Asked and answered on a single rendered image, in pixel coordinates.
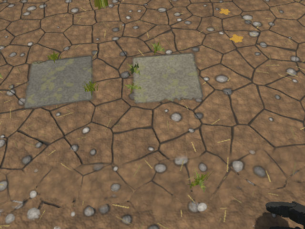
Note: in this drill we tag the robot right hand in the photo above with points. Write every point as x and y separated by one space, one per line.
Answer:
292 210

